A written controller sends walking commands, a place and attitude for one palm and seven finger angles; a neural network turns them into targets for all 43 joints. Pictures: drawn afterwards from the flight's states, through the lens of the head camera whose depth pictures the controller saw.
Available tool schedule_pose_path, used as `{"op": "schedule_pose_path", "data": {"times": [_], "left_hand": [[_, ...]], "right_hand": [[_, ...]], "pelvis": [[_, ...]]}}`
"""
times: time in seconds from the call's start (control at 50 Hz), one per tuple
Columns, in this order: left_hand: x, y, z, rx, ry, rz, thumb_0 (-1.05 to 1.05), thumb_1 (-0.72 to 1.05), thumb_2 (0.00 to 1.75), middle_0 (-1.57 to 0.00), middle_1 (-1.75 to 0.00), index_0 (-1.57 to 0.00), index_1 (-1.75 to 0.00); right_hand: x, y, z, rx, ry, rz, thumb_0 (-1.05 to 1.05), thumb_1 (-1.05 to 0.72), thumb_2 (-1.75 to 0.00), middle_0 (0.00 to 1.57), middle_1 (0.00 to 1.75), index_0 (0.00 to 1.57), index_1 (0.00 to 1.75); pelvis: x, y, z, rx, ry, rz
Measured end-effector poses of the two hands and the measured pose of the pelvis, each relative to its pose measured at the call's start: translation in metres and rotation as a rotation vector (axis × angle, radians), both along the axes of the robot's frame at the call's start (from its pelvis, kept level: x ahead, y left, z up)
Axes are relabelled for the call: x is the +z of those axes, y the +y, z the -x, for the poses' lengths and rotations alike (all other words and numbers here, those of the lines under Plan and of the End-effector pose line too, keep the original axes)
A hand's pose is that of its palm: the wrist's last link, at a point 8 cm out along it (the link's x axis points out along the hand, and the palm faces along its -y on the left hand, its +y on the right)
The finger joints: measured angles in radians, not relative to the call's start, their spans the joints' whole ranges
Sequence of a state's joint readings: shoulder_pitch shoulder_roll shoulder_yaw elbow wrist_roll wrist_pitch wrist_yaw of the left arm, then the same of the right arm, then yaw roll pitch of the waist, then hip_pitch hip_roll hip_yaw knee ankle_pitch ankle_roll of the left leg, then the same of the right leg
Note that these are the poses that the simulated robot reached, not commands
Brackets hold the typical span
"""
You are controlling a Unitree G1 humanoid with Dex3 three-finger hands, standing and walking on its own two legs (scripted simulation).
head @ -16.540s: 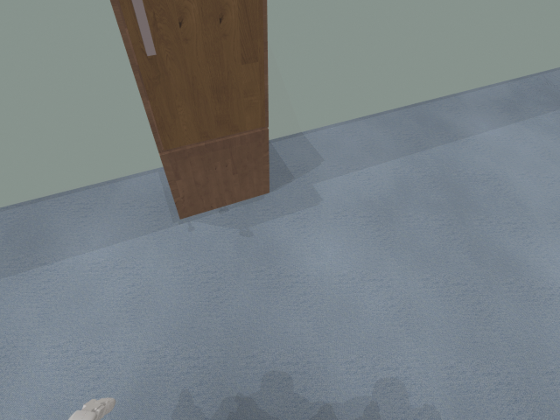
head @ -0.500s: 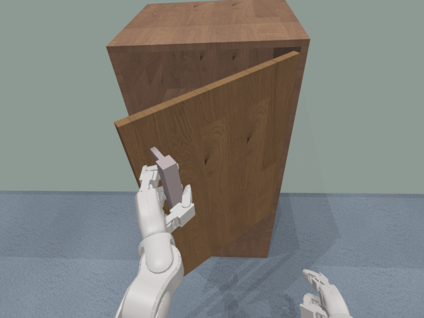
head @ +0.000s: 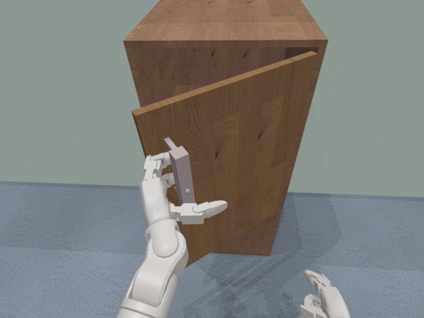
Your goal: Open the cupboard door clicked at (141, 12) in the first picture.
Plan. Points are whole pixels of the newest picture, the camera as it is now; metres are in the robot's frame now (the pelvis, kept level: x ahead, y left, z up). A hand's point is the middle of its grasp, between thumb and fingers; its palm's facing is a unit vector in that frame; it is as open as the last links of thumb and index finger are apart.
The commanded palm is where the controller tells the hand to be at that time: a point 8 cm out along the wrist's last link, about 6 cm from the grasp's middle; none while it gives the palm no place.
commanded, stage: open thumb and fingers to let go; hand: left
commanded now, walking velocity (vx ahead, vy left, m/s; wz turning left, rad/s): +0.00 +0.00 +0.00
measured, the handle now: (178, 175) +0.35 +0.10 +0.11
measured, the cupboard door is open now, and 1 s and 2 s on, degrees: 36 37 37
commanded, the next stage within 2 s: slide the hand sideways off the handle in 0.28 s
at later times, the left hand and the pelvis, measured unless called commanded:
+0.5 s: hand (184, 195) +0.30 +0.08 +0.11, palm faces +0.12 -0.99 -0.06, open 16.1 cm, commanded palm +0.26 +0.10 +0.11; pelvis -0.01 +0.03 -0.01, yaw +0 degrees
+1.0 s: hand (179, 216) +0.26 +0.08 +0.11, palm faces -0.05 -1.00 -0.01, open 16.4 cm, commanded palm +0.22 +0.14 +0.11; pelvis -0.01 +0.01 +0.00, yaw -2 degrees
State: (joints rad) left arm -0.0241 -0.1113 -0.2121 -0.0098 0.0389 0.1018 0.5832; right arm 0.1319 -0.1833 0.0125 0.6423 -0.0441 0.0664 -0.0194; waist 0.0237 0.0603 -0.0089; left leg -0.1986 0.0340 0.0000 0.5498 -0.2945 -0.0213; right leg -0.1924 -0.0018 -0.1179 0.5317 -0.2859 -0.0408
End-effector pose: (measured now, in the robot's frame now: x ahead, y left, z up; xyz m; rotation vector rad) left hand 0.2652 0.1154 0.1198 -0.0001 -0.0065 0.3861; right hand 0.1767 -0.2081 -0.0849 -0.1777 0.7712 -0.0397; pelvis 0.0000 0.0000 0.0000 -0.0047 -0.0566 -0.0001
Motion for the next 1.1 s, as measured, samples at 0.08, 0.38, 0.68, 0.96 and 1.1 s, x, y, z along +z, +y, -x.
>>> {"op": "schedule_pose_path", "data": {"times": [0.08,0.38,0.68,0.96,1.1], "left_hand": [[0.000,0.002,-0.002,-0.024,-0.001,-0.002,0.00,-0.42,0.34,-0.29,-1.09,-0.29,-1.09],[0.001,0.003,-0.015,-0.063,0.026,-0.009,-0.01,-0.50,0.30,-0.24,-0.50,-0.23,-0.55],[-0.004,0.020,0.001,-0.461,-0.030,0.002,-0.01,-0.51,0.30,-0.13,-0.32,-0.11,-0.33],[-0.007,0.013,0.023,-0.443,-0.015,-0.014,-0.01,-0.51,0.30,-0.13,-0.30,-0.14,-0.30],[-0.009,0.035,0.035,-0.400,-0.002,-0.011,-0.01,-0.51,0.30,-0.18,-0.31,-0.17,-0.31]], "right_hand": [[0.004,0.012,-0.004,0.012,-0.010,-0.003,0.01,-0.91,-0.90,0.20,0.30,0.20,0.30],[-0.005,0.045,0.003,0.038,0.054,-0.042,0.01,-0.91,-0.90,0.20,0.30,0.20,0.30],[-0.007,0.030,0.026,0.001,0.003,-0.007,0.01,-0.91,-0.90,0.20,0.30,0.20,0.30],[0.015,0.019,0.010,0.008,-0.101,-0.030,0.01,-0.91,-0.90,0.20,0.30,0.20,0.30],[0.019,0.008,0.000,0.007,-0.114,-0.013,0.01,-0.91,-0.90,0.20,0.30,0.20,0.30]], "pelvis": [[-0.001,0.008,0.001,-0.001,0.002,0.002],[-0.004,0.028,0.005,-0.014,0.019,0.005],[-0.006,0.029,0.013,-0.001,0.003,0.002],[-0.003,0.012,0.009,-0.033,-0.005,-0.006],[-0.001,0.004,0.003,-0.031,-0.004,-0.002]]}}
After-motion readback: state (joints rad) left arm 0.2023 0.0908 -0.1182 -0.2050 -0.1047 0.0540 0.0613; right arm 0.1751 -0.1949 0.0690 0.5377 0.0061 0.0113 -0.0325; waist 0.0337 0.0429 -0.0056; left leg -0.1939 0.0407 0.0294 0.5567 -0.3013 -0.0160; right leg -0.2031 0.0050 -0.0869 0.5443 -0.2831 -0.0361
